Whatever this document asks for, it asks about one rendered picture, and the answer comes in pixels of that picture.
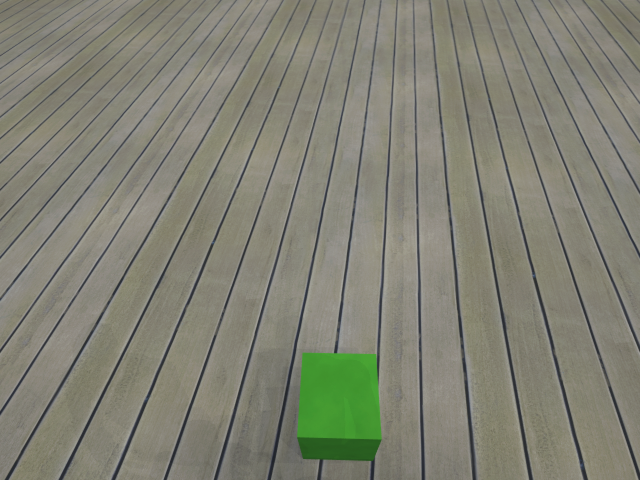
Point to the carton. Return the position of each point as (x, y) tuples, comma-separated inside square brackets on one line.
[(339, 411)]

